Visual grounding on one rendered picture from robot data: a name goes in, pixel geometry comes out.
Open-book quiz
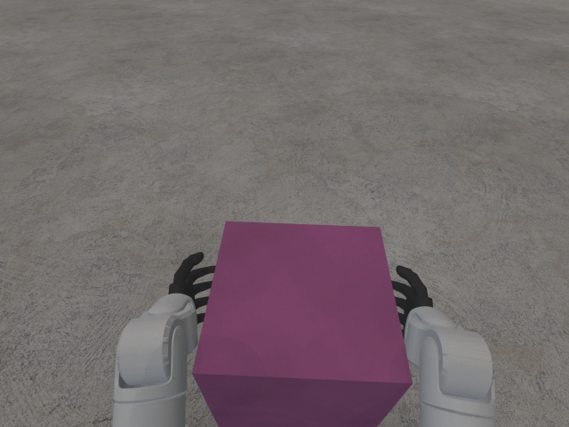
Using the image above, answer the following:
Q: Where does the robot right forearm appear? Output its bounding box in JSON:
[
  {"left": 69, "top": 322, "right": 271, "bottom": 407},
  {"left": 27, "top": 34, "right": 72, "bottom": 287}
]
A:
[{"left": 404, "top": 306, "right": 497, "bottom": 427}]

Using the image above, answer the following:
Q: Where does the carton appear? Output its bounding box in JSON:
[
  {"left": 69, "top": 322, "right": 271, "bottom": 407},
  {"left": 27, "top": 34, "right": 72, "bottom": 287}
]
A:
[{"left": 192, "top": 222, "right": 413, "bottom": 427}]

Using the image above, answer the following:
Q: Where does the robot left hand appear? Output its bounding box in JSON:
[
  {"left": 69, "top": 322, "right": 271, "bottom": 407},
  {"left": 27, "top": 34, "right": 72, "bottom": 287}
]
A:
[{"left": 169, "top": 252, "right": 216, "bottom": 324}]

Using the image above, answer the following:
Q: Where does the robot left forearm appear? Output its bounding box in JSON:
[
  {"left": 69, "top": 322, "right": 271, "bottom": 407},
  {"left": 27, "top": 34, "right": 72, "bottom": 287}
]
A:
[{"left": 112, "top": 294, "right": 198, "bottom": 427}]

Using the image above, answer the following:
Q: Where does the robot right hand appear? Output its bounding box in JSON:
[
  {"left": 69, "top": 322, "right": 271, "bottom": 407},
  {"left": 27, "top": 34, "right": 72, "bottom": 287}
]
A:
[{"left": 391, "top": 265, "right": 433, "bottom": 338}]

